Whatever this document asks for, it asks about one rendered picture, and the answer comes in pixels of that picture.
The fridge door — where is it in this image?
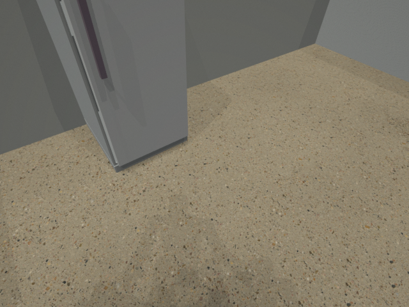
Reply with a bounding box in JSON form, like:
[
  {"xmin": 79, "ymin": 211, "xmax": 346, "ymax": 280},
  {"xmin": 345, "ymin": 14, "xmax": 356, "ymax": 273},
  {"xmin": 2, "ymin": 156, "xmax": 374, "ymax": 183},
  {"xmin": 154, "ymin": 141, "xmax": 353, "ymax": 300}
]
[{"xmin": 61, "ymin": 0, "xmax": 188, "ymax": 166}]

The handle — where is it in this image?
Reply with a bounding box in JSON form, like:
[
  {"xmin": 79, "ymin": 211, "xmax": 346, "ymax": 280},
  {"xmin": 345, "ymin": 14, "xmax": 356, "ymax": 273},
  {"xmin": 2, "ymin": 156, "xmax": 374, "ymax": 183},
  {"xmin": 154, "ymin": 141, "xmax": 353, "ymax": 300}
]
[{"xmin": 77, "ymin": 0, "xmax": 108, "ymax": 79}]

